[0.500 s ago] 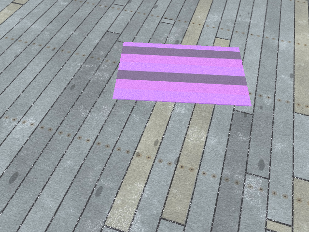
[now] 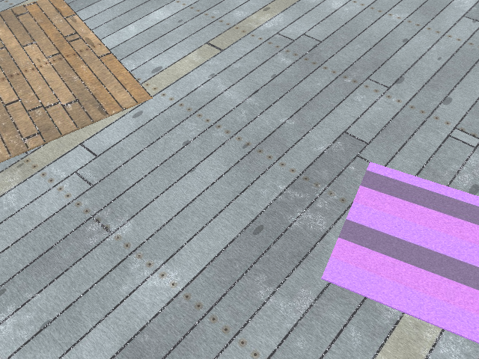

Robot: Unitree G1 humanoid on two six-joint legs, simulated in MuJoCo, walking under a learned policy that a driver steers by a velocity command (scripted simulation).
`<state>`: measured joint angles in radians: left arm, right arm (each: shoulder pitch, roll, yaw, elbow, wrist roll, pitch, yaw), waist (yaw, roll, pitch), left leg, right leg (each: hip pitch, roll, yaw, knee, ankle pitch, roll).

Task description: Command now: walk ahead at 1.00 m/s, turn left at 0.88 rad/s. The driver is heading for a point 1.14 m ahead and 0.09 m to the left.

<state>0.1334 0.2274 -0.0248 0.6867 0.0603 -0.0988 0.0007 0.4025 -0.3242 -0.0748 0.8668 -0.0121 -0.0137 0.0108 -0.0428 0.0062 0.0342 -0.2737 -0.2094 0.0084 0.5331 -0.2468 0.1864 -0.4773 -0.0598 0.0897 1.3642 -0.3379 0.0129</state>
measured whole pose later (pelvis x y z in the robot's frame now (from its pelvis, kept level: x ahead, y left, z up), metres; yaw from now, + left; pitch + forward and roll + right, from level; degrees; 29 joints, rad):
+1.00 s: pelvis +0.90 +0.18 +0.00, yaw +12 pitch +1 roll +2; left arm 0.14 0.31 0.05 0.75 0.01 -0.01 -0.06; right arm 0.47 -0.31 -0.05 0.92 -0.02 -0.11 0.00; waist -0.04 -0.04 0.01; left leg 0.13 -0.05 0.24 0.23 -0.36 0.03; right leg -0.81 -0.10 -0.07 1.01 -0.01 -0.10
